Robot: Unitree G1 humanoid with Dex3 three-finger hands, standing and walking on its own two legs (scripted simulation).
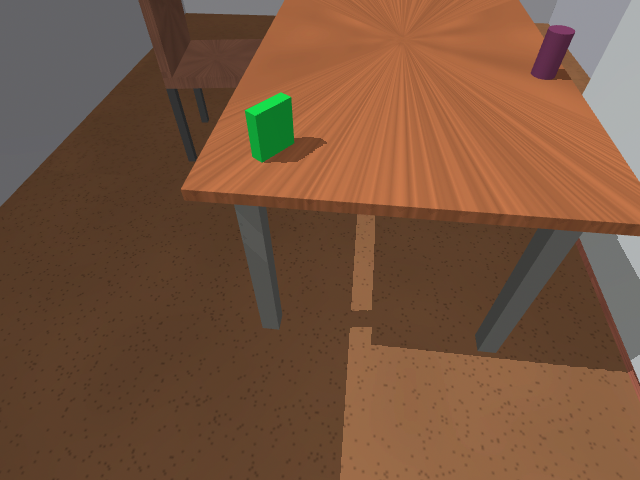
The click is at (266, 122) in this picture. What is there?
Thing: carton on end
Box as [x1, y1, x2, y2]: [245, 92, 293, 162]
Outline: 280,92 245,110 252,156 261,162 293,143 290,97
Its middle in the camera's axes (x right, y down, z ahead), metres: -0.10 -0.25 +0.87
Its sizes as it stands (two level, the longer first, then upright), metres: 0.102 0.033 0.117
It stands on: a support 0.72 m high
